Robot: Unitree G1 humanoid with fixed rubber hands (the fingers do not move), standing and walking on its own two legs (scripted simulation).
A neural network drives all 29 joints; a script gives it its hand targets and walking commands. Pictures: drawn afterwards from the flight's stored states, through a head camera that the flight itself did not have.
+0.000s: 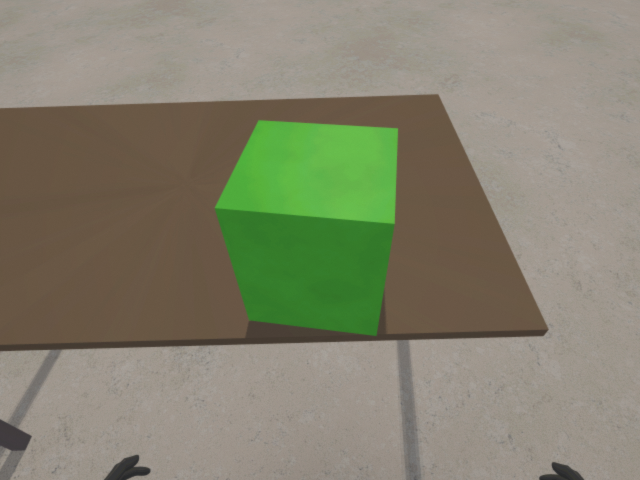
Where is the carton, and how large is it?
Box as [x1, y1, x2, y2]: [215, 120, 397, 335]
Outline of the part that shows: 258,120 215,206 217,217 249,319 376,335 394,224 397,128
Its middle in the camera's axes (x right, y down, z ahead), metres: +0.00 -0.02 +0.60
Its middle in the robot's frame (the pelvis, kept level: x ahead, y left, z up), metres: +0.48 +0.03 +0.05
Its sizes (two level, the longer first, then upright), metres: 0.210 0.200 0.250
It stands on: a table, 0.69 m high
